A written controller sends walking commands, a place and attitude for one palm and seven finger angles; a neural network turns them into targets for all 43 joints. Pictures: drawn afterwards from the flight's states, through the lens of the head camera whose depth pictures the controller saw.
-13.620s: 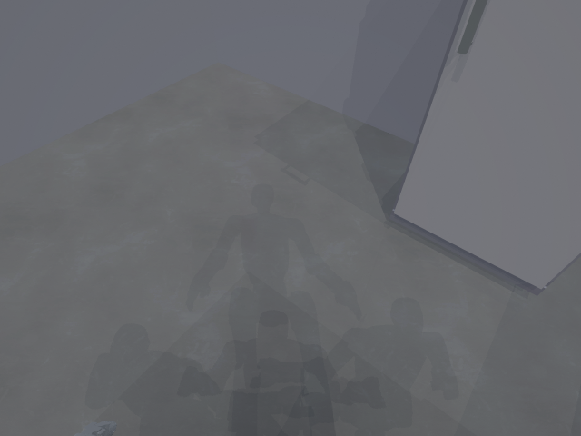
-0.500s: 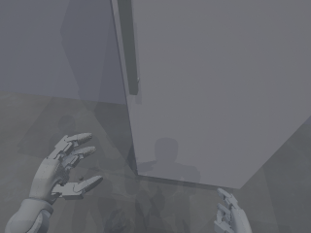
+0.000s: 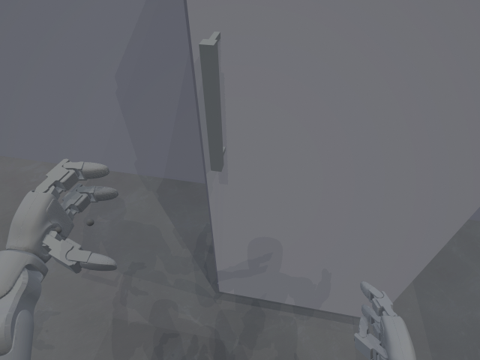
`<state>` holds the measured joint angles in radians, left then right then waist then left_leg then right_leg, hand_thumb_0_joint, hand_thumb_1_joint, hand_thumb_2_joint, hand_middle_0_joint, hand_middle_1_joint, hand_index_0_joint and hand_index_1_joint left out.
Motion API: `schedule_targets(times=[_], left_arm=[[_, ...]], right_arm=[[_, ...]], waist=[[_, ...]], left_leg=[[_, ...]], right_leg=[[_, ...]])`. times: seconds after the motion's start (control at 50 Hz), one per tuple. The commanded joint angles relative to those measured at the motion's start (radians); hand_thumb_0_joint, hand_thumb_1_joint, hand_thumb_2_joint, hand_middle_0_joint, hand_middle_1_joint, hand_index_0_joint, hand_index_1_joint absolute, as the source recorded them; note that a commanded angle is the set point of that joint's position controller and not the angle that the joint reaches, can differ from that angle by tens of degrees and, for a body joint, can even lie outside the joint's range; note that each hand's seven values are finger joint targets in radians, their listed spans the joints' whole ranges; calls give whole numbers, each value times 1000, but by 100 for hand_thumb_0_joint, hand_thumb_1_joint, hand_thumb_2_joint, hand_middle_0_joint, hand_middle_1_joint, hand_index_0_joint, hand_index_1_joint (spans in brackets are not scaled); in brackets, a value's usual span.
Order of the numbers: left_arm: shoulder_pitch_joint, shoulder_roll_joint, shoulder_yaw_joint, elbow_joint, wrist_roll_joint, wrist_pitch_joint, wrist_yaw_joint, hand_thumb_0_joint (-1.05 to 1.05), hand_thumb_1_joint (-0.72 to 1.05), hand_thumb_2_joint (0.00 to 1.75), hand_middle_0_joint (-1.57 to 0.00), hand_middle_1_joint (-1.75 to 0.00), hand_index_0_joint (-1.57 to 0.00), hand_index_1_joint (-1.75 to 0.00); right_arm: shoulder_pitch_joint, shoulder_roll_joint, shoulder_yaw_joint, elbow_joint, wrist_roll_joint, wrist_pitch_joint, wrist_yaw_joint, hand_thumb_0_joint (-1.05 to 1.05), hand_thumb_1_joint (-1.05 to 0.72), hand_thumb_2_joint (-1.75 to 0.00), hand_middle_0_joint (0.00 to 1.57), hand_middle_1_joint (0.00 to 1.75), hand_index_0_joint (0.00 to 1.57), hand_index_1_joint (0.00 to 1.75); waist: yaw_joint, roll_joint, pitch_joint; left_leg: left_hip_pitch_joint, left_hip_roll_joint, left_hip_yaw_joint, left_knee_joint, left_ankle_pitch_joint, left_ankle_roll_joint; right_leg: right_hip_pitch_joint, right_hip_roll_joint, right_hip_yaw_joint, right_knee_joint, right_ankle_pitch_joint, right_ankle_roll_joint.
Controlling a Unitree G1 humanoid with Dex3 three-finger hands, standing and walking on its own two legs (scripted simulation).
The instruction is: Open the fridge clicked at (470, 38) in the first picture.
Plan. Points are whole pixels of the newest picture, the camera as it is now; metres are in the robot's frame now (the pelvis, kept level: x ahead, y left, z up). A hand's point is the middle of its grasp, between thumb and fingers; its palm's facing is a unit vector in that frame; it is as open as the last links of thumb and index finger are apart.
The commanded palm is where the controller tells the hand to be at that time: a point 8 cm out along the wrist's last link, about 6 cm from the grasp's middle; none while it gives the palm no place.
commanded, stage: raise the hand to about handle height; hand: left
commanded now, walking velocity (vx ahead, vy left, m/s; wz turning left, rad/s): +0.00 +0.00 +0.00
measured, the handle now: (216, 109) +0.49 +0.11 +0.19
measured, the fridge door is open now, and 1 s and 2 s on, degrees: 0 0 0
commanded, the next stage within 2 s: move the hooked fingers beside the handle in 0.84 s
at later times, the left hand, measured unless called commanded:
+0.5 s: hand (75, 167) +0.28 +0.26 +0.22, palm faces +0.02 -0.99 -0.12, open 14.0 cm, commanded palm +0.24 +0.30 +0.22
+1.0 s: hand (80, 170) +0.28 +0.26 +0.22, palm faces +0.04 -0.99 -0.12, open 13.9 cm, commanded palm +0.25 +0.30 +0.22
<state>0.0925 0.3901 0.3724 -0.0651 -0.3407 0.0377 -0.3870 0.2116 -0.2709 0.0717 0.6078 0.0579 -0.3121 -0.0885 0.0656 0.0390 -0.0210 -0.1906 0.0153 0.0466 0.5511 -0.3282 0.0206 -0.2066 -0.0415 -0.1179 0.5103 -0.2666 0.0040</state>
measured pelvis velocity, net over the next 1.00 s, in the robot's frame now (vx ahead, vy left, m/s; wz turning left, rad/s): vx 0.00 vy -0.02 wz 0.00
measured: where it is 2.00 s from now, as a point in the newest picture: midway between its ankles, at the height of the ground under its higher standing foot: outside the picture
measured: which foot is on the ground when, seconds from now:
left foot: down 0.00-1.00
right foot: down 0.00-1.00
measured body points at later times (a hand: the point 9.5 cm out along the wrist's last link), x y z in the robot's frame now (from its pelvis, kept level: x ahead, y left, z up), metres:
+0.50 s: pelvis +0.00 -0.02 +0.01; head -0.02 -0.05 +0.45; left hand +0.28 +0.31 +0.23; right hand +0.19 -0.25 -0.07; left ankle -0.02 +0.10 -0.73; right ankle +0.01 -0.12 -0.73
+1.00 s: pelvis +0.00 -0.02 +0.01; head -0.02 -0.05 +0.46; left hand +0.27 +0.31 +0.22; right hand +0.20 -0.24 -0.06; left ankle -0.02 +0.10 -0.73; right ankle +0.01 -0.12 -0.73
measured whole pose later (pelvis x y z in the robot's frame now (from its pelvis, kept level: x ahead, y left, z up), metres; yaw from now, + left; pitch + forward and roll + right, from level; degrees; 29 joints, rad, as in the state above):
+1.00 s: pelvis +0.00 -0.02 +0.01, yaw +0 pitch -3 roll +0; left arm -0.18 0.50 0.48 0.12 -0.33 0.22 -0.49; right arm 0.20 -0.28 0.10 0.61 0.08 -0.22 -0.09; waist 0.07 0.07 -0.01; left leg -0.12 0.02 0.04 0.44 -0.27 0.00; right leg -0.16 -0.03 -0.12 0.44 -0.24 -0.02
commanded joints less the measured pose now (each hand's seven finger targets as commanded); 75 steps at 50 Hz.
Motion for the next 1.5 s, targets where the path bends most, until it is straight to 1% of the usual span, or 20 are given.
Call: schedule_targets(times=[0.0, 0.22, 0.26, 0.32, 0.36, 0.4, 0.46, 0.54, 0.56, 0.64, 0.76, 0.88, 0.96, 1.12, 1.18, 1.26, 1.32, 1.36, 1.4, 1.48], left_arm=[[-303, 258, 144, -166, -23, 3, -28, 0, -50, 30, -30, -120, -30, -120], [-537, 380, 202, -49, -18, 93, -89, 0, -50, 30, -30, -120, -30, -120], [-552, 429, 238, -24, -21, 106, -98, 0, -50, 30, -30, -120, -30, -120], [-614, 442, 235, 39, -20, 130, -118, 0, -50, 30, -30, -120, -30, -120], [-550, 406, 212, 88, -26, 145, -133, 0, -50, 30, -30, -120, -30, -120], [-543, 386, 189, 80, -26, 153, -145, 0, -50, 30, -30, -120, -30, -120], [-535, 420, 221, 31, -30, 145, -134, 0, -50, 30, -30, -120, -30, -120], [-580, 452, 263, -61, -22, 120, -92, 0, -50, 30, -30, -120, -30, -120], [-570, 474, 280, -68, -19, 113, -80, 0, -50, 30, -30, -120, -30, -120], [-581, 433, 248, -50, -7, 116, -64, 0, -50, 30, -30, -120, -30, -120], [-570, 405, 204, -12, -6, 135, -90, 0, -50, 30, -30, -120, -30, -120], [-588, 434, 231, -37, -11, 128, -98, 0, -50, 30, -30, -120, -30, -120], [-589, 411, 215, 2, -14, 127, -96, 0, -50, 30, -30, -120, -30, -120], [-703, 399, 174, 61, 12, 122, -81, 0, -50, 30, -30, -120, -30, -120], [-738, 375, 146, 19, 16, 108, -74, 0, -50, 30, -30, -120, -30, -120], [-691, 380, 162, 79, 18, 113, -60, 0, -50, 30, -30, -120, -30, -120], [-741, 368, 147, 103, 26, 122, -51, 0, -50, 30, -30, -120, -30, -120], [-728, 399, 173, 87, 30, 122, -41, 0, -50, 30, -30, -120, -30, -120], [-775, 359, 133, 51, 36, 117, -38, 0, -50, 30, -30, -120, -30, -120], [-775, 340, 125, 89, 31, 109, -26, 0, -50, 30, -30, -120, -30, -120]], right_arm=[[-111, -112, -36, -147, 12, -30, -13, 0, -90, -90, 20, 30, 20, 30], [-144, -111, -20, -151, 26, 15, -15, 0, -90, -90, 20, 30, 20, 30], [-151, -113, -20, -153, 23, 19, -12, 0, -90, -90, 20, 30, 20, 30], [-153, -123, -22, -150, 32, 26, -10, 0, -90, -90, 20, 30, 20, 30], [-149, -125, -26, -160, 34, 31, -1, 0, -90, -90, 20, 30, 20, 30], [-155, -129, -30, -167, 39, 38, 3, 0, -90, -90, 20, 30, 20, 30], [-162, -130, -34, -179, 36, 40, 7, 0, -90, -90, 20, 30, 20, 30], [-161, -120, -35, -187, 33, 32, -1, 0, -90, -90, 20, 30, 20, 30], [-155, -122, -35, -181, 29, 34, 0, 0, -90, -90, 20, 30, 20, 30], [-148, -118, -34, -174, 33, 26, -11, 0, -90, -90, 20, 30, 20, 30], [-145, -120, -30, -168, 34, 28, -13, 0, -90, -90, 20, 30, 20, 30], [-150, -120, -29, -171, 33, 29, -10, 0, -90, -90, 20, 30, 20, 30], [-143, -118, -29, -160, 31, 29, -9, 0, -90, -90, 20, 30, 20, 30], [-138, -122, -31, -150, 33, 37, -17, 0, -90, -90, 20, 30, 20, 30], [-148, -115, -28, -159, 31, 36, -14, 0, -90, -90, 20, 30, 20, 30], [-132, -119, -32, -151, 27, 44, -12, 0, -90, -90, 20, 30, 20, 30], [-135, -122, -35, -150, 32, 50, -13, 0, -90, -90, 20, 30, 20, 30], [-134, -123, -37, -157, 27, 54, -10, 0, -90, -90, 20, 30, 20, 30], [-140, -115, -34, -164, 30, 56, -9, 0, -90, -90, 20, 30, 20, 30], [-125, -119, -39, -150, 28, 58, -11, 0, -90, -90, 20, 30, 20, 30]], waist=[[-8, 48, -117], [-12, 23, -144], [2, 24, -159], [-9, 11, -161], [-1, -30, -162], [-6, 5, -157], [3, -22, -156], [5, 66, -192], [10, 39, -178], [-4, 76, -158], [-9, 32, -147], [-7, 49, -185], [-10, 5, -165], [-28, 24, -170], [-24, 69, -201], [-13, -1, -187], [-24, 36, -179], [-9, 12, -210], [-20, 72, -234], [-27, -3, -219]], left_leg=[[37, -8, -75, -129, 265, -3], [85, -18, -71, -156, 272, 7], [88, -20, -68, -148, 293, 11], [80, -22, -63, -148, 279, 13], [67, -19, -61, -137, 291, 12], [70, -21, -55, -134, 281, 11], [62, -18, -54, -124, 270, 12], [93, -24, -51, -139, 275, 13], [85, -21, -51, -141, 276, 13], [97, -21, -50, -157, 250, 12], [99, -18, -52, -151, 261, 14], [114, -23, -55, -153, 280, 14], [111, -18, -57, -149, 292, 14], [107, -21, -60, -154, 272, 12], [126, -20, -63, -154, 306, 10], [106, -14, -62, -155, 314, 10], [102, -17, -59, -159, 297, 8], [102, -15, -57, -152, 332, 10], [123, -17, -54, -152, 360, 6], [118, -11, -58, -154, 346, 9]], right_leg=[[69, 43, 36, -77, 216, -27], [96, 38, 45, -124, 240, -25], [118, 31, 60, -129, 269, -27], [114, 25, 64, -129, 264, -21], [118, 20, 72, -121, 284, -18], [98, 16, 77, -115, 282, -18], [98, 13, 87, -118, 255, -16], [100, 23, 70, -115, 239, -21], [109, 23, 70, -121, 232, -21], [85, 26, 62, -126, 209, -20], [86, 28, 67, -130, 232, -18], [99, 31, 60, -124, 251, -20], [89, 33, 58, -125, 271, -19], [72, 30, 54, -121, 242, -22], [89, 27, 57, -113, 272, -29], [94, 29, 52, -112, 284, -28], [75, 25, 53, -111, 268, -28], [108, 24, 57, -105, 302, -30], [109, 23, 54, -97, 326, -32], [94, 28, 53, -103, 319, -29]])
